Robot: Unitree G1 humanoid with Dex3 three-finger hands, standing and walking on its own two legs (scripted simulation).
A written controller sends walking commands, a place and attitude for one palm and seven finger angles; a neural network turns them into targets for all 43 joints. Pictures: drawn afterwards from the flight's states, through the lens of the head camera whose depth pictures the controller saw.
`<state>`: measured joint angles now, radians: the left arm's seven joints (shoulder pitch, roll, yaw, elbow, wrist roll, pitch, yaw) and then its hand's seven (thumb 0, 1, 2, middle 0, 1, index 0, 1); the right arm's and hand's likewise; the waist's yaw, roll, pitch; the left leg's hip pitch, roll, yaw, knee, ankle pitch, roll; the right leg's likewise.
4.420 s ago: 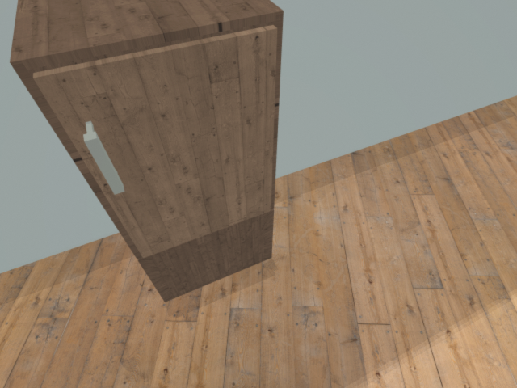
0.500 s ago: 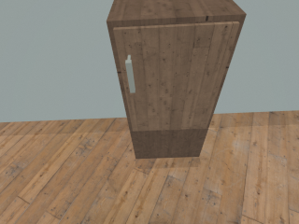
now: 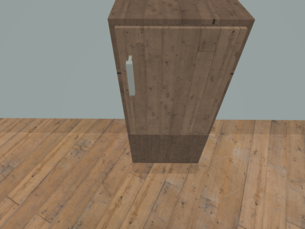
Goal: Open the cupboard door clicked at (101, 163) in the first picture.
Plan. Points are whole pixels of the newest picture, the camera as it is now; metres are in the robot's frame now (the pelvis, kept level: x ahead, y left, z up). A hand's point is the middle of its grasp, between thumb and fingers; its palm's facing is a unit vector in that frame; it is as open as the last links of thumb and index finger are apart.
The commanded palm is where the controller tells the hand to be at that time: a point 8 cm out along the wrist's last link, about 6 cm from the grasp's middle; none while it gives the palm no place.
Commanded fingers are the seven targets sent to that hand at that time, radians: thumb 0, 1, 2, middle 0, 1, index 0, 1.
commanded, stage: shuffle to correct the standing spot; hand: left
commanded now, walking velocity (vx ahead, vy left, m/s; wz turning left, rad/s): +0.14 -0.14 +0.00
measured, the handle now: (131, 76) +0.63 +0.12 +0.05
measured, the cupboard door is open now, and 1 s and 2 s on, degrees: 0 0 0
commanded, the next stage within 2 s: come to a stop and stand still in 0.48 s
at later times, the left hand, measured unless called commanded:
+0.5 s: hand out of the picture +0.11 +0.15 -0.17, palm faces +0.03 -0.98 -0.17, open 7.2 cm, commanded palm none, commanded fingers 0.00 0.90 0.90 -0.20 -0.30 -0.20 -0.30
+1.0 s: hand (131, 222) +0.18 +0.08 -0.17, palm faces +0.10 -0.97 -0.23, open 7.3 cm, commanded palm none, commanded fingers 0.00 0.90 0.90 -0.20 -0.30 -0.20 -0.30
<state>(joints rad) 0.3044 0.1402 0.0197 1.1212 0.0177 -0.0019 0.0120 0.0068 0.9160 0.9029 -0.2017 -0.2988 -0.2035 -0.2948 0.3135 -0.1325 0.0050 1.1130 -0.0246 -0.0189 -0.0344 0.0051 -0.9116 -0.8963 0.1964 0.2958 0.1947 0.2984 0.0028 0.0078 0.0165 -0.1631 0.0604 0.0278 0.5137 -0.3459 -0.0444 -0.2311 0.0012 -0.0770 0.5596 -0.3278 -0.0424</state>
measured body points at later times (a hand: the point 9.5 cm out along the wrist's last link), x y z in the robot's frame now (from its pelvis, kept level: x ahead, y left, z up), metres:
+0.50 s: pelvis +0.08 -0.04 +0.00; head +0.13 -0.03 +0.45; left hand +0.11 +0.20 -0.16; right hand +0.04 -0.25 -0.15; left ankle +0.00 +0.11 -0.73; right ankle +0.12 -0.17 -0.68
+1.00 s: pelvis +0.13 -0.11 +0.00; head +0.17 -0.10 +0.45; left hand +0.18 +0.13 -0.15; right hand +0.25 -0.34 -0.14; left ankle +0.13 +0.00 -0.71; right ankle +0.18 -0.19 -0.73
